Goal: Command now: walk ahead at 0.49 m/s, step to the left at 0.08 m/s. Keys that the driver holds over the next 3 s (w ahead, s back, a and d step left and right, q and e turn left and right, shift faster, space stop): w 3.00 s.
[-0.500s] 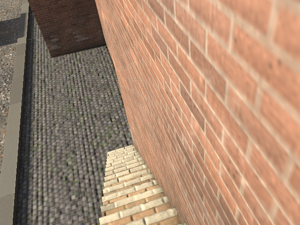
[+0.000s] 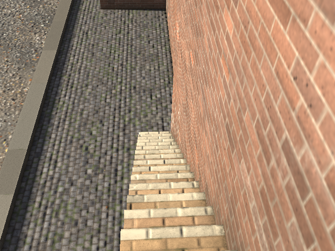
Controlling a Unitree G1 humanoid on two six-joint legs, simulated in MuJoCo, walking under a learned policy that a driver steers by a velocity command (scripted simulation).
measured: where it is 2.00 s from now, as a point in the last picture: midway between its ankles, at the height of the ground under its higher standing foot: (168, 235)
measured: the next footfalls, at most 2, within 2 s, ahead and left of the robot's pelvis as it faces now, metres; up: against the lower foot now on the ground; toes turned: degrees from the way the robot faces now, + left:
right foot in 0.56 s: +0.35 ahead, -0.14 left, -0.20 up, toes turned -3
left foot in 1.02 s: +0.54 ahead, +0.13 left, -0.41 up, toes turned -2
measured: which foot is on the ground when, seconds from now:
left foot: down 0.00-0.56, up 0.58-1.00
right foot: up 0.00-0.54, down 0.56-1.00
